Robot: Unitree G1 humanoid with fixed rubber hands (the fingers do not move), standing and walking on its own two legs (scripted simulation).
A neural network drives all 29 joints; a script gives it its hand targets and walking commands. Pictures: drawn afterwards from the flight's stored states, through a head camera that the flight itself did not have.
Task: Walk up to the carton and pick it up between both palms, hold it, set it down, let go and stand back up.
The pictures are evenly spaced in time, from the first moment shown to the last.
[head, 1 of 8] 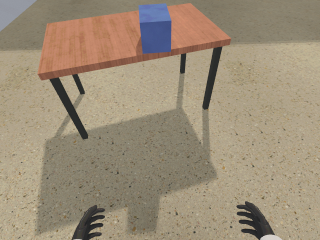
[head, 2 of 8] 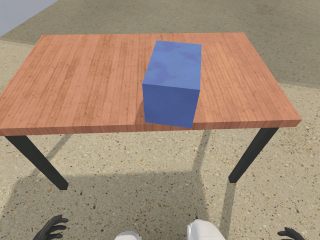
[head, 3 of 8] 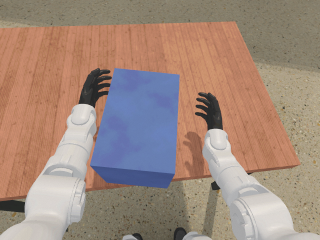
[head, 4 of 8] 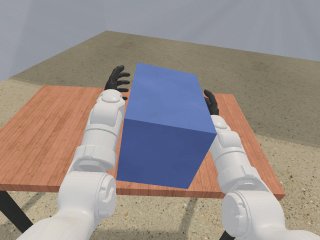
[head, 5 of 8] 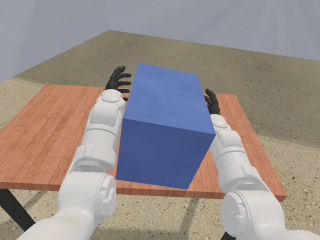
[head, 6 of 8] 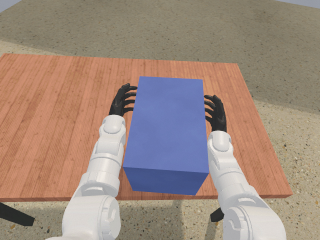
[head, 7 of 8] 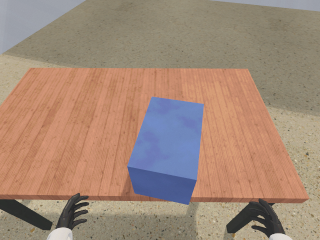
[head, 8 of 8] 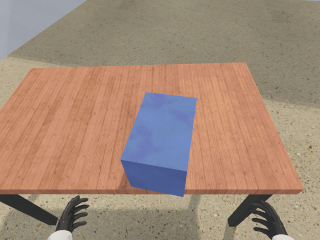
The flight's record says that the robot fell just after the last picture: no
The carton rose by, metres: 0.21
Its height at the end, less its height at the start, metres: +0.00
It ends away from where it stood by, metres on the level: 0.04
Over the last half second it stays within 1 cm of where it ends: yes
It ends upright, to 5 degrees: yes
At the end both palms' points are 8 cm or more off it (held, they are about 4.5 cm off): yes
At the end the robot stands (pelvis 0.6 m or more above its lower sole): yes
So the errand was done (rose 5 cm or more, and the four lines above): yes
